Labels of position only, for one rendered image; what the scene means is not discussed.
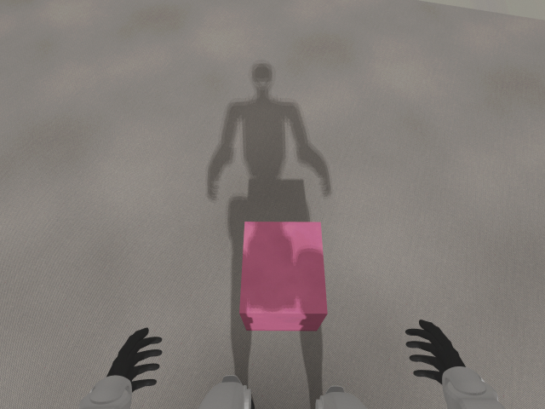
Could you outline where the left robot thigh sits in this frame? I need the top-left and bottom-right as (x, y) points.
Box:
(198, 382), (251, 409)

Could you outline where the carton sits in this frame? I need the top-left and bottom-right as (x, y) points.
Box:
(239, 222), (328, 331)

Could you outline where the right robot forearm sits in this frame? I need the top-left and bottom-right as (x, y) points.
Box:
(442, 366), (505, 409)

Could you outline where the left robot hand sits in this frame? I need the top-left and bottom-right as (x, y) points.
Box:
(107, 328), (162, 393)

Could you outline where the right robot hand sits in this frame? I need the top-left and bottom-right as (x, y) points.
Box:
(405, 320), (465, 384)

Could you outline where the robot thigh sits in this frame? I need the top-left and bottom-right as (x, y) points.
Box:
(198, 382), (251, 409)
(315, 392), (367, 409)

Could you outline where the left robot forearm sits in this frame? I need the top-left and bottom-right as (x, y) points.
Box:
(79, 376), (132, 409)

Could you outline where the right robot thigh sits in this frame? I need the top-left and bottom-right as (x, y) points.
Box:
(315, 392), (367, 409)

